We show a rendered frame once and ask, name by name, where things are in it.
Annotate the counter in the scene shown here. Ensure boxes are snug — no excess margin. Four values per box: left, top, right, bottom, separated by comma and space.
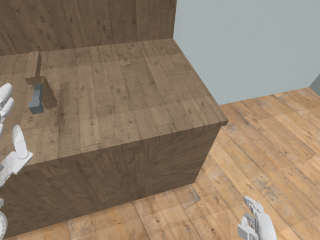
0, 0, 229, 240

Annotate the robot left hand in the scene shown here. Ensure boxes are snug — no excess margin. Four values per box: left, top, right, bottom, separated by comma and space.
0, 83, 33, 187

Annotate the robot right hand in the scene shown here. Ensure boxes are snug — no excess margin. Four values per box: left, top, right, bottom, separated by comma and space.
237, 195, 278, 240

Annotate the tap lever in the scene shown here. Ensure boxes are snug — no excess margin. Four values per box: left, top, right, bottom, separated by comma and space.
28, 83, 44, 115

